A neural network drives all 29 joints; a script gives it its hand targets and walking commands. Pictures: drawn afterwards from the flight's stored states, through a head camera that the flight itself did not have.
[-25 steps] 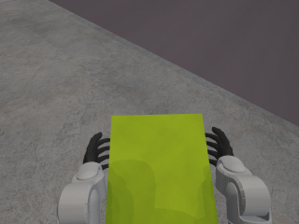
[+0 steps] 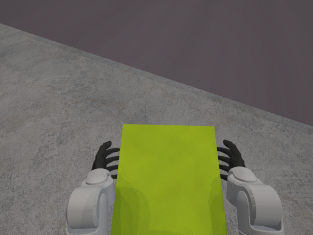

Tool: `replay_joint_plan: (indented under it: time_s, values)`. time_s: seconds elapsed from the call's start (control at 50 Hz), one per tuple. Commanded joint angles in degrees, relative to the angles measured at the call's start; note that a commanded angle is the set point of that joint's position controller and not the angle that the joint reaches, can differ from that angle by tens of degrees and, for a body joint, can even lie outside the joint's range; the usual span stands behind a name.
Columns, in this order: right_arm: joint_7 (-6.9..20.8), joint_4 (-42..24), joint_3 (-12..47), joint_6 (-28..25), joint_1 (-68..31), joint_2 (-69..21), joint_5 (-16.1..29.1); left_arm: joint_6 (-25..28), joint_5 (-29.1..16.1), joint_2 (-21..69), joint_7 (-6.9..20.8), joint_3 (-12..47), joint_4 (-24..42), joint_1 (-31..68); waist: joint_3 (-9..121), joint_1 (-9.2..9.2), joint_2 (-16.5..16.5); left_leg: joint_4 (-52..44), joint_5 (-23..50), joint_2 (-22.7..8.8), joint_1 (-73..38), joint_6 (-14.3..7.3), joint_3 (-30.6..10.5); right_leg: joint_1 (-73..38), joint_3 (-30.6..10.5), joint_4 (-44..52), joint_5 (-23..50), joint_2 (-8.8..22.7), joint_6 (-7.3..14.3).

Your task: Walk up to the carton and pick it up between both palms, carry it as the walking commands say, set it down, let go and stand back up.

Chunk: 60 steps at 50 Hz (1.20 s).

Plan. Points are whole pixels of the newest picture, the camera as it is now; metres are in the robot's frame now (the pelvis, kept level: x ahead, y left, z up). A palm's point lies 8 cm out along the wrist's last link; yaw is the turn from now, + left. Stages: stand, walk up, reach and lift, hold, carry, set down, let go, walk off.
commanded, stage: carry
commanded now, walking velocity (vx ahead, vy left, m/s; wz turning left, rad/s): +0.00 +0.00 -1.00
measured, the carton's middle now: (166, 187) +0.27 +0.00 +0.01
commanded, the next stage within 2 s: none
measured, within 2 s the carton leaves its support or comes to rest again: neither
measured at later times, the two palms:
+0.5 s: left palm (165, 175) +0.26 +0.00 +0.07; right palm out of the picture +0.13 -0.26 +0.08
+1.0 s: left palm (241, 190) +0.22 -0.16 +0.09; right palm out of the picture -0.03 -0.31 +0.09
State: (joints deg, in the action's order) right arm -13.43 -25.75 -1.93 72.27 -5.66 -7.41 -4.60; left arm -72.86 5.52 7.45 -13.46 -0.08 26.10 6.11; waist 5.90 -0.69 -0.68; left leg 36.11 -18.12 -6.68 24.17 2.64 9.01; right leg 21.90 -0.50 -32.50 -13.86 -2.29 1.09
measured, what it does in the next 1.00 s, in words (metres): steps on the spot, turning right: left foot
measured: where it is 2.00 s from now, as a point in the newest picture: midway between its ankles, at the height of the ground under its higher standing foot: outside the picture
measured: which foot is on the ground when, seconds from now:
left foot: down 0.00-0.30, up 0.32-0.62, down 0.64-1.00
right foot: down 0.00-0.64, up 0.66-1.00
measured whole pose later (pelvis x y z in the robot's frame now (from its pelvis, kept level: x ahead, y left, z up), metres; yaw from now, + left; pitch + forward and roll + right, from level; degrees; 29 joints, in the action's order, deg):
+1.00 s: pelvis -0.05 -0.02 -0.01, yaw -56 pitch +5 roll -4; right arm -13.3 -30.8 -0.8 69.2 -3.4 -7.4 -4.4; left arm -70.9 4.7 7.5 -13.6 -0.4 30.1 6.8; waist 3.0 -0.7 1.5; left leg 42.9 -24.1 -20.4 19.0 4.6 22.5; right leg 25.4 11.6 -37.5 -18.5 1.0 -0.3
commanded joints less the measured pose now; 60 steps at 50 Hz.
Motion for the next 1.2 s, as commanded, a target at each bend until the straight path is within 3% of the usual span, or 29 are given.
replay_joint_plan:
  time_s: [0.0, 0.04, 0.08, 0.1, 0.12, 0.18, 0.24, 0.26, 0.28, 0.3, 0.32, 0.36, 0.4, 0.48, 0.58, 0.62, 0.64, 0.66, 0.7, 0.72, 0.78, 0.92, 0.96, 0.98, 1.0, 1.02, 1.04, 1.1, 1.18]
  values:
    - [14.99, -5.51, 33.59, -1.65, -23.09, -55.02, 22.07, 1.85, -21.82, 54.1, 14.46, 32.31, 7.67, 22.53, 10.07, 0.38, -3.04, -4.38, -1.26, -1.25, -10.8, 0.49, -0.96, 4.8, -10.25, 10.19, -5.59, 7.83, 2.09]
    - [15.02, -5.42, 33.02, -1.93, -22.96, -54.98, 21.85, 1.84, -22.06, 54.11, 14.5, 33.14, 8.39, 23.4, 9.13, 0.01, 2.5, -9.02, -5.92, -5.8, -14.21, -0.91, -5.02, 10.87, -6.99, 4.81, -9.21, 4.59, 0.89]
    - [14.8, -3.99, 32.32, -1.98, -21.74, -54.28, 21.13, 1.37, -22.23, 53.63, 14.63, 33.73, 8.6, 24.72, 9.8, -0.5, 13.07, -18.59, -16.14, -16.5, -12.05, -4.82, -12.53, 12.11, 1.33, -14.22, -10.63, 1.14, 0.0]
    - [14.6, -3.42, 31.87, -1.98, -20.83, -53.98, 20.5, 1.08, -22.9, 53.3, 14.85, 34.1, 8.78, 26.33, 8.49, -0.87, 14.02, -21.51, -14.44, -20.94, -9.03, -7.53, -12.8, 12.91, 4.39, -22.8, -12.06, 2.7, 0.11]
    - [14.28, -3.21, 31.57, -2.16, -20.72, -53.9, 19.79, 0.99, -23.57, 53.33, 15.15, 34.16, 8.07, 26.71, 7.28, -0.25, 11.37, -21.71, -10.97, -22.04, -6.36, -7.52, -10.34, 12.18, 4.12, -25.5, -12.24, 5.02, 0.26]
    - [13.75, -4.41, 32.35, -3.05, -21.55, -55.35, 19.19, 1.41, -24.68, 55.46, 16.02, 34.41, 6.53, 25.6, 8.43, 0.29, 9.14, -15.24, -2.69, -19.14, -5.18, -2.71, 1.55, 5.51, 6.48, -16.47, -9.66, 5.72, 0.22]
    - [13.31, -4.97, 32.43, -3.14, -21.14, -55.51, 18.66, 1.52, -23.88, 55.78, 16.33, 33.25, 4.55, 24.37, 10.23, -0.15, 6.03, -3.09, -2.7, -17.7, -5.23, 0.47, 6.47, -1.16, 7.05, -2.78, -5.06, 3.7, 0.38]
    - [13.23, -4.67, 32.2, -2.97, -20.93, -54.81, 18.73, 1.46, -23.55, 55.68, 16.3, 32.69, 3.62, 23.03, 9.37, 0.22, 0.87, 2.81, -6.86, -15.61, 0.16, 2.19, 7.21, -6.04, 1.98, 3.52, -1.28, 5.53, 1.48]
    - [13.21, -4.97, 32.41, -2.53, -20.55, -54.0, 18.59, 1.54, -22.7, 54.37, 16.09, 31.71, 2.69, 20.78, 7.66, 1.16, -11.26, 11.53, -15.99, -9.67, 11.31, 5.63, 8.47, -10.39, -14.24, 11.81, 3.76, 14.6, 4.88]
    - [13.43, -7.41, 34.43, -2.51, -23.65, -54.34, 20.22, 1.78, -22.3, 54.8, 15.94, 31.1, 2.54, 19.13, 7.92, 1.52, -13.91, 21.84, -22.52, -4.16, 17.6, 7.02, 1.7, -13.28, -27.98, 11.92, 14.69, 19.27, 9.4]
    - [13.7, -7.65, 35.5, -2.6, -23.97, -55.85, 21.69, 2.23, -22.69, 55.24, 15.83, 31.46, 5.04, 19.1, 10.99, 1.1, -9.09, 27.41, -20.24, -4.46, 17.95, 6.25, -4.52, -15.46, -25.24, 8.99, 18.98, 18.74, 9.68]
    - [14.69, -7.53, 37.25, -3.18, -24.23, -58.52, 23.38, 3.38, -21.57, 55.8, 15.72, 31.72, 7.96, 20.16, 13.94, 0.89, -4.78, 30.28, -14.29, -2.91, 18.6, 4.52, -7.73, -16.17, -18.85, 7.75, 13.94, 15.61, 8.86]
    - [15.39, -9.09, 38.05, -4.15, -23.89, -59.98, 24.95, 4.8, -21.42, 56.61, 15.48, 31.91, 10.92, 21.09, 15.82, 0.85, -4.76, 28.58, -11.86, -1.98, 17.53, 4.03, -8.39, -17.42, -16.55, 6.08, 18.57, 13.62, 8.87]
    - [14.96, -10.43, 37.83, -4.77, -21.26, -58.03, 24.7, 5.3, -21.22, 55.12, 15.08, 32.66, 11.68, 18.73, 17.69, 1.0, -5.26, 19.3, -12.66, 1.38, 13.3, 2.75, -8.71, -17.69, -21.11, 6.82, 23.05, 13.81, 9.91]
    - [14.45, -8.93, 35.48, -4.23, -16.87, -54.97, 22.81, 4.64, -22.12, 52.99, 15.12, 34.43, 11.53, 17.41, 16.81, 1.22, -6.28, 0.09, -7.69, 5.17, -1.31, 1.14, -6.12, -11.33, -21.45, 7.4, 24.44, 10.54, 7.48]
    - [14.42, -8.0, 34.38, -4.0, -15.92, -54.35, 22.17, 4.35, -22.65, 52.36, 14.95, 34.93, 11.29, 17.17, 17.69, 0.49, -2.76, -13.36, 2.1, 0.3, -19.86, 0.18, -6.52, 0.9, -15.85, 4.34, 13.28, 5.85, 3.26]
    - [14.44, -6.44, 33.14, -4.15, -14.45, -53.77, 21.14, 4.0, -22.97, 52.52, 15.01, 35.71, 11.72, 17.83, 15.42, -0.11, 8.76, -14.54, 9.82, -10.06, -26.68, -3.72, -15.62, 12.89, -7.83, -3.37, -3.02, -0.57, -0.66]
    - [14.53, -5.9, 32.04, -4.46, -13.43, -53.43, 20.25, 3.76, -23.68, 52.19, 15.06, 36.56, 13.35, 21.78, 13.69, -1.27, 21.29, -14.39, 26.71, -22.37, -26.25, -10.76, -23.21, 21.11, 1.17, -21.34, -18.91, -2.91, -1.69]
    - [14.38, -6.81, 31.28, -4.61, -14.76, -52.17, 18.69, 3.21, -24.14, 52.19, 15.4, 37.07, 10.64, 21.84, 10.36, 0.45, 7.51, -11.67, 41.24, -20.86, -21.13, -10.21, -12.99, 19.15, 3.01, -32.14, -16.64, 4.62, -2.11]
    - [14.43, -7.16, 31.16, -4.85, -16.12, -52.14, 18.72, 3.24, -24.53, 53.02, 15.56, 37.46, 10.01, 22.36, 9.11, 0.69, 6.5, -12.03, 40.98, -19.53, -20.02, -8.81, -8.97, 19.0, 4.36, -32.2, -14.86, 5.64, -2.41]
    - [14.29, -9.1, 31.96, -5.15, -16.93, -53.05, 19.21, 3.52, -24.3, 54.6, 15.57, 36.72, 9.54, 21.18, 6.68, 0.31, 9.58, -11.12, 36.67, -16.82, -18.7, -6.72, -1.32, 17.9, 8.18, -26.23, -11.93, 5.28, -2.83]
    - [14.13, -9.86, 32.6, -4.45, -17.01, -52.85, 19.96, 2.74, -22.42, 54.72, 14.24, 35.03, 8.23, 18.77, 9.84, -1.14, 16.98, -3.81, 35.32, -20.37, -19.56, -1.82, 7.74, 8.54, 14.4, -9.53, -8.09, 2.71, -1.88]
    - [14.05, -10.1, 33.24, -4.16, -17.95, -52.98, 20.31, 2.59, -21.81, 54.58, 14.1, 33.78, 6.87, 16.91, 12.73, -0.06, 13.85, 7.38, 34.87, -19.67, -17.05, 0.21, 9.1, 0.2, 13.28, -1.82, -3.85, 0.79, -1.04]
    - [14.17, -10.14, 33.59, -3.89, -18.78, -52.3, 20.9, 2.57, -21.3, 54.6, 14.02, 32.86, 6.08, 15.47, 14.59, 1.59, 8.76, 16.12, 27.65, -18.44, -10.25, 1.73, 9.81, -9.49, 11.59, 4.72, 3.16, 1.13, -0.46]
    - [14.33, -10.13, 34.06, -3.59, -19.66, -51.81, 21.31, 2.62, -20.95, 54.39, 13.94, 31.94, 4.93, 13.74, 13.54, 1.94, -0.47, 25.31, 0.73, -15.16, 2.66, 3.47, 8.08, -18.67, 1.12, 8.04, 20.04, 7.13, 1.75]
    - [14.3, -10.36, 35.21, -2.84, -18.93, -51.94, 21.2, 2.61, -19.75, 52.46, 13.81, 30.53, 3.29, 12.24, 14.84, 0.88, -17.49, 36.18, -24.68, -6.68, 21.05, 7.07, 6.08, -29.49, -21.73, 1.65, 58.45, 22.67, 9.59]
    - [14.42, -8.97, 35.73, -2.83, -18.85, -52.81, 22.48, 2.87, -20.48, 52.58, 13.53, 30.8, 5.17, 11.87, 16.73, 0.68, -10.16, 40.57, -26.59, -6.03, 22.72, 6.68, -2.86, -30.06, -20.68, -2.23, 68.55, 21.28, 10.76]
    - [15.82, -9.37, 38.08, -4.36, -23.36, -58.8, 24.86, 5.2, -20.88, 57.45, 14.49, 31.96, 8.68, 18.2, 16.86, 0.83, -7.82, 35.49, -16.0, -5.55, 17.05, 4.61, -7.17, -18.0, -14.01, 2.78, 34.72, 16.21, 10.22]
    - [15.88, -9.67, 37.09, -6.56, -19.96, -60.95, 24.29, 7.69, -21.72, 57.77, 14.82, 33.59, 14.37, 21.53, 17.97, 0.74, -5.79, 24.12, -12.5, -1.31, 9.87, 2.74, -6.88, -11.73, -16.11, 5.97, 21.63, 14.08, 9.46]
